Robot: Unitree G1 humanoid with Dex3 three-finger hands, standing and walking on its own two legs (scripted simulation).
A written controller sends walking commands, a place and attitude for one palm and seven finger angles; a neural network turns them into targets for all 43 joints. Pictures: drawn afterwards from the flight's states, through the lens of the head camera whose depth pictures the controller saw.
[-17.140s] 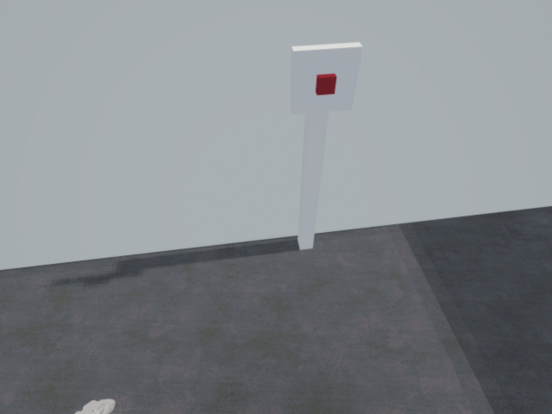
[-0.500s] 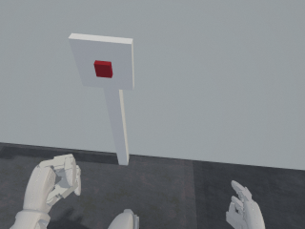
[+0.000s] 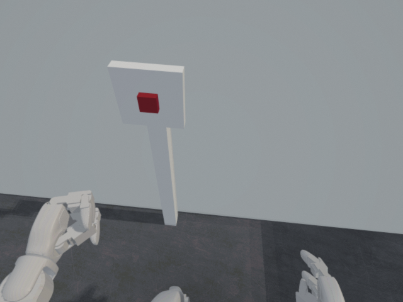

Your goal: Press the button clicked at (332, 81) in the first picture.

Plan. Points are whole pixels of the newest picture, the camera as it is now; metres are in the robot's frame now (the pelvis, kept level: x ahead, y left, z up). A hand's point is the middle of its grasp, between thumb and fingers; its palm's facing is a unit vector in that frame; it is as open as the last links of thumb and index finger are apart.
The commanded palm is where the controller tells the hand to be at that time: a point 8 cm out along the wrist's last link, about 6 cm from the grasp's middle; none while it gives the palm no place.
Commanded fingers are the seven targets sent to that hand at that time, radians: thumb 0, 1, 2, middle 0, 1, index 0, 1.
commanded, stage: raise the hand and make a fist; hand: left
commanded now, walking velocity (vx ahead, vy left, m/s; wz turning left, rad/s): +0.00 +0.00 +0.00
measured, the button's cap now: (148, 102) +0.57 +0.17 +0.08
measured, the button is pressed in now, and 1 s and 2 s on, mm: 0 0 0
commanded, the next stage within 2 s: aim a knuckle at the button in 0.30 s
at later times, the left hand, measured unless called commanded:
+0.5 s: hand (108, 226) +0.23 +0.18 +0.08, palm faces -0.02 -1.00 -0.06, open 3.1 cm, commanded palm +0.23 +0.24 +0.08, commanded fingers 0.00 0.90 0.90 -1.30 -1.50 -1.30 -1.50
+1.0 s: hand (129, 174) +0.35 +0.18 +0.06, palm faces -0.03 -1.00 -0.03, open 3.1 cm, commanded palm +0.33 +0.23 +0.07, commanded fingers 0.00 0.90 0.90 -1.30 -1.50 -1.30 -1.50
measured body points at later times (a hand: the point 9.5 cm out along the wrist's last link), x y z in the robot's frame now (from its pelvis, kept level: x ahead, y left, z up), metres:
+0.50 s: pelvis +0.01 -0.02 +0.00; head +0.02 -0.02 +0.45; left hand +0.23 +0.23 +0.08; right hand +0.18 -0.26 -0.06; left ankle +0.11 +0.06 -0.70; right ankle -0.02 -0.12 -0.70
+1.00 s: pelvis +0.04 -0.03 +0.00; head +0.08 -0.03 +0.45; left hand +0.35 +0.23 +0.06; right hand +0.16 -0.30 -0.09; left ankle +0.11 +0.06 -0.70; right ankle -0.02 -0.12 -0.70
